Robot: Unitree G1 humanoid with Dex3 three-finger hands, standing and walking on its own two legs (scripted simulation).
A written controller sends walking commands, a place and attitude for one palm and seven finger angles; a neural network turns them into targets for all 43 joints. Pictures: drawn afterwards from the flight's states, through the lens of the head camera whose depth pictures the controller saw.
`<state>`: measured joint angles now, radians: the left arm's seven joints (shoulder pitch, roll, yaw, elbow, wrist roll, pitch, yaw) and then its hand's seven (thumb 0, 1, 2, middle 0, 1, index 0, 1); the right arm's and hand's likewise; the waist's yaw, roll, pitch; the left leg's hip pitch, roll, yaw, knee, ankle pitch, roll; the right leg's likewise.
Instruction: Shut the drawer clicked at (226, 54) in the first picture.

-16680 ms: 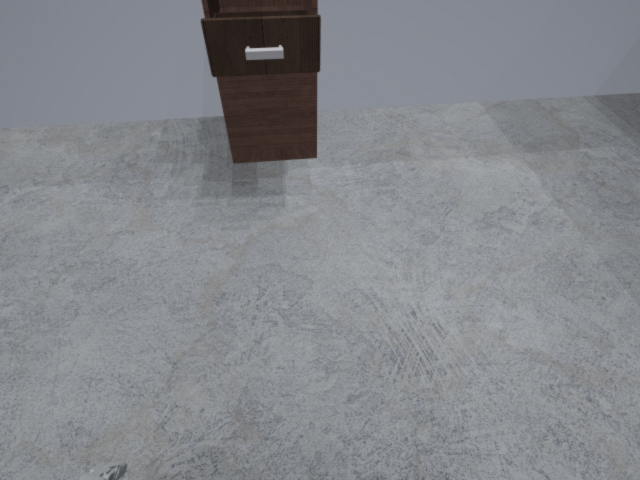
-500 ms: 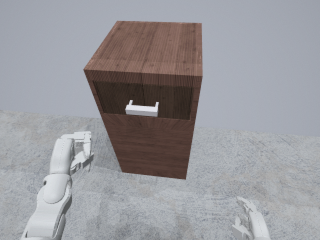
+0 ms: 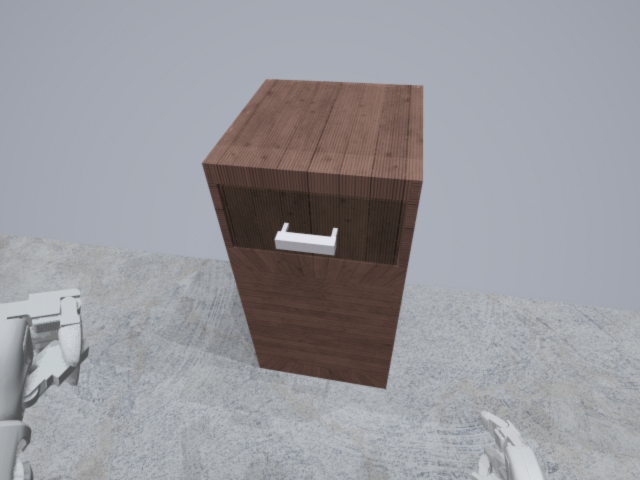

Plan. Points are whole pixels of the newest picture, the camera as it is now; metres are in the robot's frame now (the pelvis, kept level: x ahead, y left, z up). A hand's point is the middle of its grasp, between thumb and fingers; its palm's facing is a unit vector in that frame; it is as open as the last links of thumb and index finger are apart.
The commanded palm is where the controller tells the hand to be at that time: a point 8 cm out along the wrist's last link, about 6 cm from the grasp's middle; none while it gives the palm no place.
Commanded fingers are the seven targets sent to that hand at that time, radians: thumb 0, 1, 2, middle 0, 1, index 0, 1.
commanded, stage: draw the hand back to the body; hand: left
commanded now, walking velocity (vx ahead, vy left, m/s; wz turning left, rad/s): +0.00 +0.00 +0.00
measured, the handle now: (308, 236) +0.61 +0.12 -0.08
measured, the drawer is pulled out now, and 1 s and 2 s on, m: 0.00 0.00 0.00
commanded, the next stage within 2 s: step back with the hand held close in 0.08 s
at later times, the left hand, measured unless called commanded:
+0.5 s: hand (94, 365) +0.17 +0.24 +0.15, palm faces +0.30 -0.80 -0.51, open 3.3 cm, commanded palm +0.11 +0.29 +0.17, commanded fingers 0.00 0.90 0.90 -1.40 -1.60 -1.40 -1.60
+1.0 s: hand (42, 429) +0.11 +0.25 +0.16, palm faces +0.37 -0.78 -0.51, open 3.2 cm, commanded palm +0.04 +0.29 +0.17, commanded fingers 0.00 0.90 0.90 -1.40 -1.60 -1.40 -1.60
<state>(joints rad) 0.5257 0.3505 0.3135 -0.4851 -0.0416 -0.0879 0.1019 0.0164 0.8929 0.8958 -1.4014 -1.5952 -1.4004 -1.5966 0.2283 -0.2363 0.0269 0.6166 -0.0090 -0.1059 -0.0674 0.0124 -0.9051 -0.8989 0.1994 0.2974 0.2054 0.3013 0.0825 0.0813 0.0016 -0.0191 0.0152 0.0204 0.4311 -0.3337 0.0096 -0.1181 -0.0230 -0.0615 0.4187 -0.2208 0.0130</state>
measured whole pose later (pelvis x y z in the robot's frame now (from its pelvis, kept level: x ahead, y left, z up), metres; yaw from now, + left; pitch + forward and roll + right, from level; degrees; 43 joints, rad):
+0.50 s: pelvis -0.03 +0.01 +0.00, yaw -1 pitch +0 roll +0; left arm 0.62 0.37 0.34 -0.49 -0.02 -0.21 0.11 0.02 0.89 0.90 -1.40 -1.59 -1.40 -1.60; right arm 0.21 -0.25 -0.02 0.58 -0.01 -0.04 -0.07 0.01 -0.90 -0.90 0.20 0.30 0.21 0.30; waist 0.00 0.05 0.01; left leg -0.17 -0.01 0.05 0.45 -0.28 0.03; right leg -0.27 -0.05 -0.03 0.43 -0.16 0.03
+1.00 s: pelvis -0.09 +0.01 -0.01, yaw +0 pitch +0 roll +0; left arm 0.60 0.39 0.37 -0.53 0.01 -0.28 0.15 0.01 0.89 0.90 -1.40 -1.59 -1.40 -1.60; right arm 0.23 -0.23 -0.02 0.56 0.00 -0.06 -0.08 0.01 -0.90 -0.90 0.20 0.30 0.21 0.30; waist -0.01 0.01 0.02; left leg -0.32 -0.01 0.02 0.56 -0.25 0.03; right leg -0.39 -0.03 -0.02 0.48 -0.12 0.03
